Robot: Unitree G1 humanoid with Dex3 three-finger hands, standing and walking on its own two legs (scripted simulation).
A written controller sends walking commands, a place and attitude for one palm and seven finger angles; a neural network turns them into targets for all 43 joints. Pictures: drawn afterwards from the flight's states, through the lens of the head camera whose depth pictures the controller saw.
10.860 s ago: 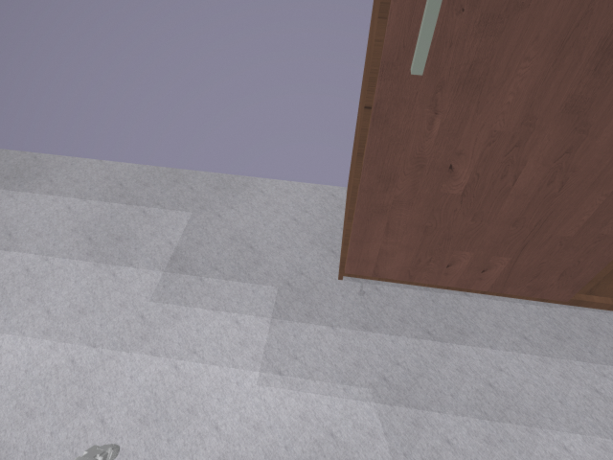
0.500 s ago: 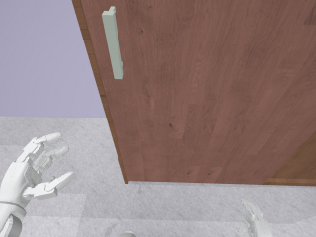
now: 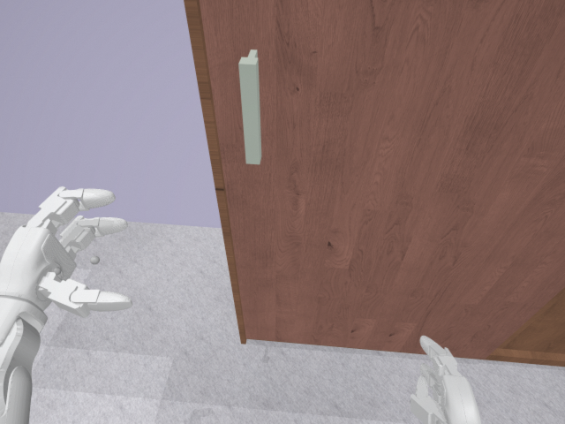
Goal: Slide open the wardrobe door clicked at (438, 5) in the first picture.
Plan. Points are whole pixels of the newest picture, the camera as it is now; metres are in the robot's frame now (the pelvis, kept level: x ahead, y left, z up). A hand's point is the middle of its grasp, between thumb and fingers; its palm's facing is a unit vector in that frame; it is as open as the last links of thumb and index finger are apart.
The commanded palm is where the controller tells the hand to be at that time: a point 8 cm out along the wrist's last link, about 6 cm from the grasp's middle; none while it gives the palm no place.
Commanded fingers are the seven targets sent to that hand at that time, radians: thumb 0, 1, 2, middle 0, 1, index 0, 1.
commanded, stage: raise the hand with hooked fingers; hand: left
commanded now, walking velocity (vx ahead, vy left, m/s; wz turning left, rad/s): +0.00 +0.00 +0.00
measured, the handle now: (253, 109) +0.52 +0.12 +0.21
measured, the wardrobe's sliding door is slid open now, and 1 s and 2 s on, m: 0.00 0.00 0.00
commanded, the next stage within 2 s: move the hooked fingers beside the handle in 0.90 s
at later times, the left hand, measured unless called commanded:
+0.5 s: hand (65, 194) +0.27 +0.27 +0.23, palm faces +0.09 -0.99 -0.10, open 14.0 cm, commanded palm +0.23 +0.31 +0.23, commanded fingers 0.00 -0.50 0.30 -0.30 -1.20 -0.30 -1.20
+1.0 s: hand (92, 191) +0.28 +0.25 +0.23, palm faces +0.09 -0.99 -0.08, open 14.0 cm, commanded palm +0.25 +0.29 +0.23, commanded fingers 0.00 -0.50 0.30 -0.30 -1.20 -0.30 -1.20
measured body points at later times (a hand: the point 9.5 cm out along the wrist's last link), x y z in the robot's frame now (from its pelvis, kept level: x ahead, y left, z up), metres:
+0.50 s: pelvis -0.01 -0.02 +0.01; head -0.04 -0.04 +0.46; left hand +0.25 +0.32 +0.24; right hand +0.19 -0.23 -0.06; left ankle +0.07 +0.10 -0.73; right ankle -0.04 -0.12 -0.73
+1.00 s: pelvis +0.01 -0.03 +0.01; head -0.02 -0.05 +0.46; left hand +0.27 +0.31 +0.23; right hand +0.22 -0.24 -0.06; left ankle +0.07 +0.10 -0.73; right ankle -0.04 -0.12 -0.73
